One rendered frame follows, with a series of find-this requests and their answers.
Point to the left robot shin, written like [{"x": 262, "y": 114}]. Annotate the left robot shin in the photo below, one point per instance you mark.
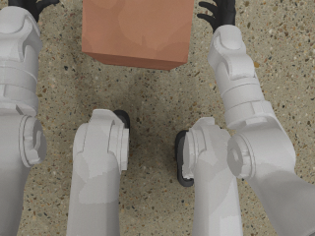
[{"x": 80, "y": 137}]

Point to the robot right hand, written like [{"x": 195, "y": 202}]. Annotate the robot right hand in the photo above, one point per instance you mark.
[{"x": 224, "y": 13}]

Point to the robot left forearm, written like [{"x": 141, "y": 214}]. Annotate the robot left forearm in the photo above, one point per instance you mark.
[{"x": 20, "y": 45}]

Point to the robot right forearm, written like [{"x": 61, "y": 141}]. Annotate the robot right forearm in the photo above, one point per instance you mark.
[{"x": 245, "y": 106}]

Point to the robot left hand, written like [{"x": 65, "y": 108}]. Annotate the robot left hand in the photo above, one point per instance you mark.
[{"x": 35, "y": 8}]

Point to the right robot thigh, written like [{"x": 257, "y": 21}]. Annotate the right robot thigh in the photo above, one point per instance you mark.
[{"x": 216, "y": 206}]

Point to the robot left upper arm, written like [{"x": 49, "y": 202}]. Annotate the robot left upper arm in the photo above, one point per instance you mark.
[{"x": 22, "y": 145}]

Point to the robot right upper arm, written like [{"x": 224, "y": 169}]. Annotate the robot right upper arm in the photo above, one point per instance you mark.
[{"x": 265, "y": 159}]

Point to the carton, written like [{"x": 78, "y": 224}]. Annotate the carton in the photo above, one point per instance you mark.
[{"x": 149, "y": 34}]

